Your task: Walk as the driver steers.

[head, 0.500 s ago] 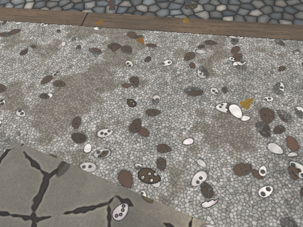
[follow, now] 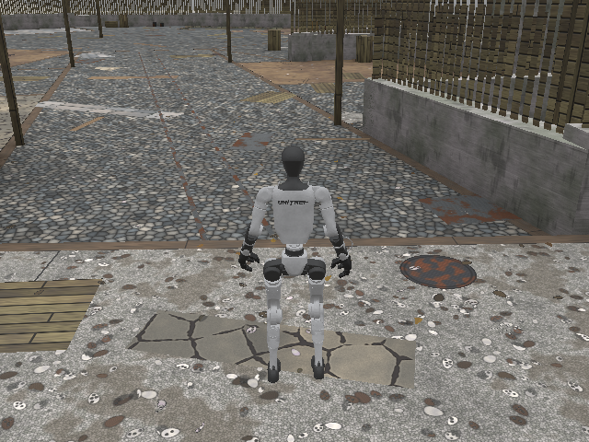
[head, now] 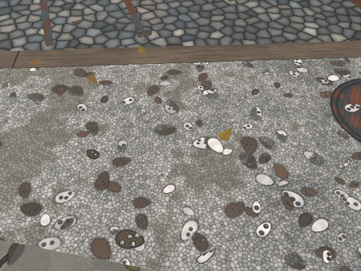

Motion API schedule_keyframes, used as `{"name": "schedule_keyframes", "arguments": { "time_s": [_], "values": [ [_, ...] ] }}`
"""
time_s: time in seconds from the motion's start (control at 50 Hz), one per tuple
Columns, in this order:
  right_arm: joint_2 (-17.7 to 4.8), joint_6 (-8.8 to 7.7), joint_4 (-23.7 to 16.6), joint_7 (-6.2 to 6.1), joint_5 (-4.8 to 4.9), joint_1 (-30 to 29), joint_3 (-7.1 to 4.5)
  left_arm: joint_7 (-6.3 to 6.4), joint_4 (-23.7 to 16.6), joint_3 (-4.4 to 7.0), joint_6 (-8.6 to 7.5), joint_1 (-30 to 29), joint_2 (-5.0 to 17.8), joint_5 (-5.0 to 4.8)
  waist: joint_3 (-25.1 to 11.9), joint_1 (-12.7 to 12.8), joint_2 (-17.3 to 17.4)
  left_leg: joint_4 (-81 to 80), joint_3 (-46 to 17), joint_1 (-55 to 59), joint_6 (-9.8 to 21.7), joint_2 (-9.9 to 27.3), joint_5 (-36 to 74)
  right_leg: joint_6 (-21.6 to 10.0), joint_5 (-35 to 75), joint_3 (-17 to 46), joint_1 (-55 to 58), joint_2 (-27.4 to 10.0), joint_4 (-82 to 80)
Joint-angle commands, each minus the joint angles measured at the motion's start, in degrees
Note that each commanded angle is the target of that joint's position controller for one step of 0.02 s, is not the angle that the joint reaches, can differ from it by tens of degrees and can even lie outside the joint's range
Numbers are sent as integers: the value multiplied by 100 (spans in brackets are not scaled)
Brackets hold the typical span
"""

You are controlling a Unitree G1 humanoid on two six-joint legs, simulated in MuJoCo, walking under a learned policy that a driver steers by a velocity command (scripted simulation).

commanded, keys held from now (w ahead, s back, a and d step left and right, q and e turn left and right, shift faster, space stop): w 0.02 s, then w+q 0.64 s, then w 0.12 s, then w+e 0.22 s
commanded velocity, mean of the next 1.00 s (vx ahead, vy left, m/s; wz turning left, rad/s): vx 0.45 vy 0.00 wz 0.27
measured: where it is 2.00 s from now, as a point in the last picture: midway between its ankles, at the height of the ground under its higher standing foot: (141, 157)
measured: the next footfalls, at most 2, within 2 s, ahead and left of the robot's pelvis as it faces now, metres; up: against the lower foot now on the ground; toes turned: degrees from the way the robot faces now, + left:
right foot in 0.08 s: +0.03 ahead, -0.13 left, +0.00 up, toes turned +0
left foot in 0.54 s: +0.35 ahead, +0.15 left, +0.00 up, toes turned +15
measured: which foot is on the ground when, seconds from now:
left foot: down 0.00-0.08, up 0.10-0.52, down 0.54-1.00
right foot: up 0.00-0.06, down 0.08-0.52, up 0.54-1.00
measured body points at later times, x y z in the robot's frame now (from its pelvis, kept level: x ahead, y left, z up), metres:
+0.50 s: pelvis +0.18 +0.01 -0.03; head +0.22 +0.02 +0.42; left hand +0.10 +0.28 -0.15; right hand +0.45 -0.16 -0.11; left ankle +0.32 +0.15 -0.73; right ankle +0.00 -0.13 -0.75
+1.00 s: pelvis +0.46 +0.08 -0.01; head +0.49 +0.09 +0.44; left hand +0.58 +0.37 -0.10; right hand +0.61 -0.17 -0.13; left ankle +0.32 +0.14 -0.75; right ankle +0.67 +0.02 -0.72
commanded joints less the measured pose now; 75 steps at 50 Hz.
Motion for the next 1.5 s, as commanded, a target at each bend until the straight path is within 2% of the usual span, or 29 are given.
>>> {"name": "schedule_keyframes", "arguments": {
  "time_s": [0.02,0.06,0.08,0.1,0.12,0.16,0.22,0.42,0.48,0.52,0.54,0.56,0.58,0.6,0.64,0.7,0.76,0.86,0.96,1.02,1.06,1.08,1.1,1.12,1.14,1.18,1.26,1.36,1.5],
  "values": [
    [-1245,-62,-279,17,106,-145,-302,-55,-346,101,-263,-199,472,-32,131,102,921,-1055,-1384,-254,1070,1235,-1287,-282,616,-375,441,131,-1371],
    [-971,-63,-262,57,116,-171,-198,-32,-62,148,-315,459,507,-23,23,462,659,-570,-1261,-1110,832,961,-1183,-496,1210,-318,1852,110,-2102],
    [-547,-117,-357,104,43,-411,-59,21,64,193,-332,1123,651,-22,-243,787,274,386,-934,-1923,489,586,-1247,-649,914,441,2877,-545,-2249],
    [-91,-231,-636,131,5,-593,62,50,109,338,-327,1560,1291,54,-453,886,-1096,2026,-34,-3097,65,-151,-1596,-1184,-122,2200,3418,-1773,-2635],
    [-646,-313,-772,98,128,-868,-84,11,138,388,-403,1569,1316,144,51,1001,-942,3129,-373,-3679,36,6,-2054,-1788,-918,3138,2705,-2428,-3131],
    [-909,-304,-563,144,221,-459,-211,-9,35,200,-570,946,666,108,561,585,-831,3827,-751,-4076,164,278,-1125,-1452,-973,2306,2536,-1897,-3295],
    [-704,-280,-447,204,100,-431,-202,-24,16,144,-620,734,455,144,591,501,-607,3890,-709,-3943,48,362,37,-1078,1196,895,2277,-1436,-3359],
    [-270,-267,-1209,530,68,-1671,34,35,298,225,-549,1168,820,36,838,735,-281,1463,334,-2916,62,305,1384,-1034,3295,-892,1962,-1420,-3403],
    [-574,-232,-1313,588,74,-1388,-103,89,268,286,-415,1110,1059,22,271,340,-568,1385,728,-2194,440,-155,637,-872,6373,-1137,2540,-1532,-2279],
    [-1083,-169,-1014,513,106,39,-386,152,193,300,-313,1016,1154,28,-637,-479,-579,1172,779,-161,805,-551,607,-675,7187,-1293,2034,-1384,-286],
    [-1411,-82,-818,382,109,911,-547,177,82,252,-357,1034,1097,67,-1090,-903,-174,1074,-70,1604,1040,-152,521,-473,5663,-1224,646,-1170,1287],
    [-1956,-96,-857,313,102,812,-602,44,-229,-46,-509,1727,117,225,-1747,-84,1469,724,-3408,3541,2128,1544,-598,-120,-520,-820,-1884,7,3548],
    [-1541,-162,-986,298,55,994,-491,-32,-304,8,-752,1124,590,36,-2486,-534,886,-251,-4881,3637,2368,1916,-1333,-193,-900,517,-2355,231,4254],
    [-1279,-225,-899,302,1,776,-414,-70,-562,87,-852,455,849,-184,-1496,-580,625,-506,-3990,2977,1991,1723,-1024,-295,-336,566,-2818,-64,4130],
    [-1046,-280,-1000,296,13,-11,-338,-8,-582,67,-922,331,751,5,-494,4,-70,-618,-2768,1173,1659,1215,166,-322,418,462,-2353,-492,3098],
    [-833,-321,-1094,246,-75,-441,-266,-29,-465,95,-700,746,705,135,-273,432,222,-978,-2005,-53,1688,941,1258,-100,768,356,-1627,-725,2579],
    [-915,-379,-848,189,-43,-223,-257,-6,-589,18,-587,403,489,213,-12,343,268,-1131,-1326,-649,1600,746,1795,154,1462,132,-1628,-744,1718],
    [-1028,-385,-558,159,-24,194,-223,-99,-757,-92,-667,-620,275,71,132,-218,380,-1142,-755,-430,1176,590,1037,45,3442,-97,-1323,-509,-315],
    [-1154,-306,-228,164,-30,584,-240,-285,-1037,-59,-703,-1152,413,-15,332,-394,359,-801,-884,1082,1088,1241,1479,-383,2706,3,-2132,-393,-896],
    [-1251,-216,-195,114,-43,434,-275,-360,-1032,13,-669,-710,558,-14,16,-53,485,-118,-606,1558,848,1299,3409,-700,1839,-150,-1561,-77,-1003],
    [-1178,-153,-303,56,-93,244,-225,-302,-723,241,-631,680,959,18,-940,696,301,1769,-72,981,538,873,4692,-1051,2251,-241,583,155,-1137],
    [-817,-239,-539,42,-197,674,-87,-260,-704,383,-616,1356,1538,86,-1769,688,-627,3853,215,-933,157,293,2730,-1806,2315,1871,2767,-1133,-1080],
    [-564,-376,-504,109,-195,861,23,-274,-623,374,-594,1547,1389,-16,-2228,626,-1641,5332,-153,-2596,-147,-620,-1623,-2538,1529,4309,3932,-1922,-1989],
    [-1054,-513,-592,206,-48,505,-66,-256,-670,243,-561,1454,960,-34,-1835,794,-990,5715,-737,-3298,-65,-223,-1591,-2254,683,4154,3855,-1821,-2221],
    [-1072,-594,-754,253,82,-37,-58,-226,-748,220,-525,1160,861,23,-1140,792,-519,5579,-636,-3473,-12,26,-1196,-2051,797,3398,3165,-1614,-2289],
    [-1012,-628,-855,221,-116,-375,-75,-207,-854,170,-504,676,731,91,-361,450,172,4575,-515,-3154,-40,390,-647,-1873,1985,2502,1800,-1207,-2518],
    [-797,-469,-819,158,-206,-158,-38,-128,-858,185,-496,506,796,47,-213,148,-214,3629,-320,-2642,-424,417,-356,-1956,3043,1873,858,-861,-2797],
    [-544,-476,-1022,159,-172,-1218,62,15,-630,263,-394,816,982,-25,-53,501,-372,1554,-213,-2048,-611,78,1447,-1533,2668,1373,297,-395,-2710],
    [-824,-632,-1076,267,-70,-1489,-85,58,-342,263,-271,1127,862,-27,-64,530,-637,567,-364,-1542,-224,10,1219,-1283,2339,2154,1234,-851,-2004]
  ]
}}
